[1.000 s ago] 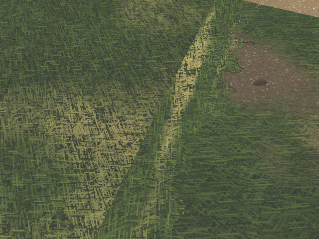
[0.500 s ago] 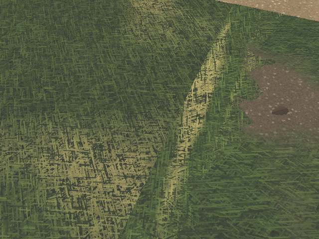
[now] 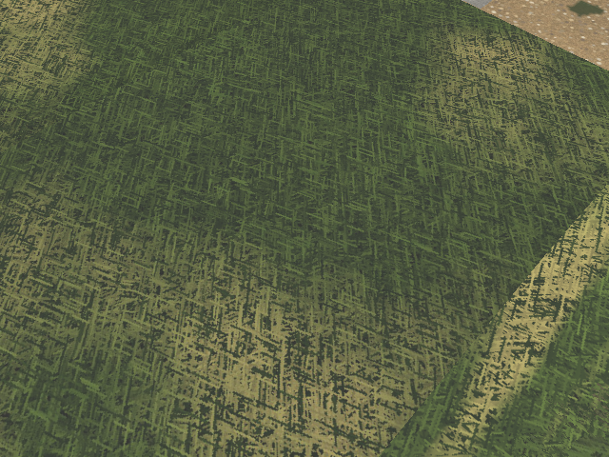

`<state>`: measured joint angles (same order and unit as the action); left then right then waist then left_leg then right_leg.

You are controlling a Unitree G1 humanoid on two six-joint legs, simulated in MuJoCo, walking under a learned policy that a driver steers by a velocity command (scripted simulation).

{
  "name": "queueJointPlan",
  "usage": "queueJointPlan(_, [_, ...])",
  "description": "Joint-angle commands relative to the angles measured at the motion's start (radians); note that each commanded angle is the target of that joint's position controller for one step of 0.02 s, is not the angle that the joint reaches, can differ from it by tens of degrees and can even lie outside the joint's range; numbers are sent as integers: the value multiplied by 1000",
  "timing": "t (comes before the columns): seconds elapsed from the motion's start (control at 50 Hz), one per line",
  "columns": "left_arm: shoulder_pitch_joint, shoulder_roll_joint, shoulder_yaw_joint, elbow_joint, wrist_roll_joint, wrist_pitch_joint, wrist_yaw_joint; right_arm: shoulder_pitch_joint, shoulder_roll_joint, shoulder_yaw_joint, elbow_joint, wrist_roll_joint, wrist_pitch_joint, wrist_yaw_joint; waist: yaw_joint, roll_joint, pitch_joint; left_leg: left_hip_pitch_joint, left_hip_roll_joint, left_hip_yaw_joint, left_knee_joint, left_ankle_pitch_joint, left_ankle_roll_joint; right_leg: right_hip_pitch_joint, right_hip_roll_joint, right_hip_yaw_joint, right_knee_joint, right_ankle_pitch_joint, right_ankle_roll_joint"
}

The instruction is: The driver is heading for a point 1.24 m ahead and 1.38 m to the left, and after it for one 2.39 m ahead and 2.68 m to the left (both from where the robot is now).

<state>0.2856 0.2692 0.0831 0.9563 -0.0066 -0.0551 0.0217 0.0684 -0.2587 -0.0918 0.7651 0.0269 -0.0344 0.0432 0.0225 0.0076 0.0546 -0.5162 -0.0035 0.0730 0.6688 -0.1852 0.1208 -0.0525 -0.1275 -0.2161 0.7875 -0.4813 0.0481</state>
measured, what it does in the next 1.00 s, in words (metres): walks ahead, turning left: right foot, then left foot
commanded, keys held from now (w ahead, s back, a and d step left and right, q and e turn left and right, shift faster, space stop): w+q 0.34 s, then q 0.66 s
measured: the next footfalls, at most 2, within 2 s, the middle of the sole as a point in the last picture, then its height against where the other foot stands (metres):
right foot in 0.46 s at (352, 442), level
left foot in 0.92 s outside the picture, level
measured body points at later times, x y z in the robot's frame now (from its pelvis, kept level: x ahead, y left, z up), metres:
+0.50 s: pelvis +0.28 -0.01 +0.01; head +0.32 +0.01 +0.46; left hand +0.45 +0.29 -0.06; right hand +0.39 -0.28 -0.11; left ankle +0.11 +0.07 -0.69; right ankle +0.44 -0.08 -0.71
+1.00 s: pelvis +0.35 +0.04 +0.02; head +0.37 +0.09 +0.47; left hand +0.30 +0.37 -0.10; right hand +0.65 -0.09 -0.05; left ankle +0.32 +0.14 -0.71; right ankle +0.42 -0.09 -0.67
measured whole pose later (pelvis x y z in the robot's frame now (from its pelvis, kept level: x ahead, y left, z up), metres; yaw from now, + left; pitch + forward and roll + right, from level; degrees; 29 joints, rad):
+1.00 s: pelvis +0.35 +0.04 +0.02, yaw +36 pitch +2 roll -2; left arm 0.08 0.33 0.08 0.80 0.00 0.01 0.01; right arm 0.17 -0.31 -0.08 0.60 -0.01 0.04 0.00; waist 0.01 -0.03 0.06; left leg -0.36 0.00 0.00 0.57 -0.26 0.04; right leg -0.42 -0.08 -0.09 0.89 -0.49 0.05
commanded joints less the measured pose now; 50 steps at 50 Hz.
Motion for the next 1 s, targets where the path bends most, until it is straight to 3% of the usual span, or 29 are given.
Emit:
queueJointPlan(0.02, [-106, 114, 2, -163, -33, -89, -21, 351, -237, -62, 7, -11, -21, -6, -145, 113, -358, 889, 335, -853, -409, -147, 276, -762, 116, 299, 652, -77, -39])
queueJointPlan(0.04, [-151, 120, 4, -179, -48, -104, -24, 313, -192, -50, 10, -12, -32, -6, -126, 90, -242, 788, 304, -700, -396, -72, 234, -806, 75, 286, 599, 17, -68])
queueJointPlan(0.06, [-143, 113, 4, -159, -26, -106, -15, 232, -158, -38, -9, -8, -38, -8, -76, -2, -175, 631, 258, -575, -388, 30, 196, -739, 26, 292, 514, 98, -72])
queueJointPlan(0.08, [-132, 127, 15, -150, -3, -97, -9, 167, -124, -27, -26, -11, -39, -11, -38, 2, -141, 502, 221, -486, -397, 121, 176, -658, -2, 294, 429, 142, -65])
queueJointPlan(0.1, [-115, 130, 20, -148, 1, -82, -10, 141, -108, -20, -40, -19, -39, -17, -13, 18, -131, 427, 197, -448, -419, 165, 168, -593, -18, 299, 391, 170, -59])
queueJointPlan(0.16, [-143, 97, 18, -169, 17, -52, -8, 176, -144, -27, -37, -12, -46, -36, -3, 13, -102, 343, 166, -379, -454, 275, 173, -571, 1, 274, 252, 247, -17])
queueJointPlan(0.2, [-225, 83, 12, -198, 21, -48, -6, 215, -163, -31, -30, -10, -45, -50, -27, 22, -73, 332, 147, -351, -460, 284, 160, -605, 23, 267, 113, 354, 6])
queueJointPlan(0.26, [-324, 61, 1, -228, 13, -54, -17, 252, -157, -28, -23, -7, -37, -60, -65, 64, -50, 308, 104, -318, -450, 193, 116, -561, 70, 264, -111, 528, 5])
queueJointPlan(0.34, [-415, 72, -4, -271, 0, -68, -36, 303, -160, -29, -3, -1, -31, -61, -102, 87, -31, 336, 124, -372, -409, 124, 93, -507, 108, 270, -255, 585, -10])
queueJointPlan(0.4, [-397, 108, 5, -284, 10, -83, -45, 310, -161, -31, -3, -4, -9, -75, -83, 111, -45, 420, 128, -430, -266, 287, 58, -461, 143, 272, -329, 506, -37])
queueJointPlan(0.44, [-282, 134, 18, -258, 19, -94, -42, 263, -154, -29, -32, -5, 3, -82, -19, 133, -104, 432, 84, -443, -126, 424, 13, -307, 158, 249, -390, 529, -74])
queueJointPlan(0.46, [-176, 170, 27, -245, 37, -98, -38, 233, -121, -17, -61, -10, 1, -80, 32, 108, -202, 360, 27, -410, 42, 396, -29, -99, 73, 296, -373, 688, -122])
queueJointPlan(0.48, [-46, 236, 38, -237, 55, -92, -31, 281, -63, 1, -89, -33, -1, -79, 44, -80, -360, 147, -69, -314, 355, -43, -87, 223, -158, 487, -272, 1077, -201])
queueJointPlan(0.5, [-7, 239, 39, -217, 36, -68, -37, 471, -69, 9, -96, -5, -4, -72, -24, -384, -532, -90, -138, -272, 621, -567, -127, 452, -384, 858, -307, 1033, -386])
queueJointPlan(0.52, [-70, 157, 20, -254, 18, -49, -36, 465, -178, -15, -60, 9, 6, -72, -14, -223, -461, -152, -46, -295, 725, -482, -150, 347, -348, 831, -353, 804, -359])
queueJointPlan(0.54, [-120, 99, 3, -274, 17, -32, -26, 333, -213, -26, -85, 8, 23, -74, 13, -140, -318, -192, -15, -232, 736, -406, -168, 213, -283, 657, -373, 718, -309])
queueJointPlan(0.56, [-173, 83, -9, -273, 23, -19, -22, 277, -206, -30, -95, 2, 42, -78, -4, -75, -223, -171, 19, -201, 694, -358, -180, 60, -224, 544, -406, 695, -287])
queueJointPlan(0.58, [-206, 79, -11, -268, 26, -12, -20, 258, -196, -35, -107, -5, 58, -83, -28, -81, -165, -139, 51, -190, 640, -325, -180, -56, -186, 480, -433, 650, -275])
queueJointPlan(0.62, [-232, 111, -1, -254, 39, -9, -18, 283, -127, -22, -117, 0, 79, -84, -55, -135, -113, -39, 60, -139, 540, -279, -179, -210, -133, 362, -508, 625, -269])
queueJointPlan(0.66, [-229, 138, 11, -245, 35, -11, -14, 257, -101, -14, -141, -5, 79, -84, -49, -140, -134, -38, 72, -123, 446, -235, -181, -182, -158, 318, -526, 721, -298])
queueJointPlan(0.72, [-240, 160, 19, -244, 22, 4, -3, 211, -108, -11, -165, -10, 77, -72, -40, -114, -191, -1, 92, -115, 319, -125, -175, -131, -189, 263, -531, 710, -306])
queueJointPlan(0.84, [-223, 202, 31, -225, 0, 38, -9, 112, -131, -16, -212, -12, 91, -39, -10, -139, -137, 95, 69, -45, 84, -103, -134, -110, -203, 181, -517, 497, -256])
queueJointPlan(0.9, [-213, 207, 33, -206, -23, 50, -11, 143, -135, -26, -208, -15, 91, -29, -40, -130, -137, 219, 26, -4, -146, -16, -83, -95, -188, 141, -400, 458, -182])
queueJointPlan(0.92, [-163, 176, 26, -184, -20, 52, -15, 182, -171, -41, -196, -20, 89, -38, -47, -77, -145, 329, 22, -44, -233, 97, -48, -153, -147, 102, -303, 400, -122])
queueJointPlan(0.94, [-155, 116, 8, -197, 14, 53, -21, 229, -279, -70, -199, -24, 84, -57, -38, 161, -160, 487, 215, -317, -293, 438, 30, -352, -35, 3, -19, 174, -32])
queueJointPlan(0.96, [-204, 104, -1, -259, 35, 47, -17, 212, -347, -74, -227, -45, 75, -61, -35, 325, -167, 543, 400, -596, -295, 578, 236, -625, 103, 71, 232, -192, 30])
queueJointPlan(0.98, [-266, 151, 14, -259, 23, 44, -15, 229, -290, -61, -225, -52, 52, -51, -92, 181, -214, 520, 374, -561, -305, 565, 258, -645, 99, 219, 373, -186, 24])
queueJointPlan(1.0, [-266, 156, 18, -261, 2, 46, -13, 200, -270, -52, -217, -47, 36, -49, -64, 144, -192, 500, 320, -472, -299, 530, 204, -653, 86, 248, 398, -106, 6])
